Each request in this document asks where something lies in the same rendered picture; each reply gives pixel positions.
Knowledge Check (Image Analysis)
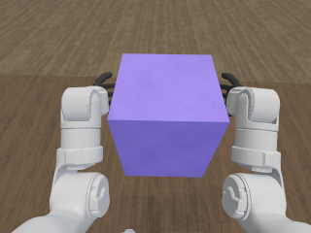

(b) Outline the carton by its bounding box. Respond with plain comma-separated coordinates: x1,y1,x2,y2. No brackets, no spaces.
107,53,230,178

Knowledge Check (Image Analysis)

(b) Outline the robot right upper arm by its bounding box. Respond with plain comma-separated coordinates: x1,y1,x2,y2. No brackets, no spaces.
221,173,311,233

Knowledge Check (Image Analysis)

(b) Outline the right robot forearm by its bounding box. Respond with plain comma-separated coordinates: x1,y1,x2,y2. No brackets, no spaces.
225,86,287,209

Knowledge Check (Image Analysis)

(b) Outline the left robot forearm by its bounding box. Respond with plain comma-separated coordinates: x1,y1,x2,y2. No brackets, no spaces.
50,85,109,209

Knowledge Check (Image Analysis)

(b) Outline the right robot hand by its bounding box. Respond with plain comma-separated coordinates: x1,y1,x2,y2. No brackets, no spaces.
220,72,243,117

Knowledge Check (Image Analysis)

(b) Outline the left robot hand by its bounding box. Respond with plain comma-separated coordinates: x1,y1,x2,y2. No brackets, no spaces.
93,72,116,111

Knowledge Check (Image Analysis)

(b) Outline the robot left upper arm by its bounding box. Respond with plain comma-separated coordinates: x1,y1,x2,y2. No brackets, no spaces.
12,172,110,233

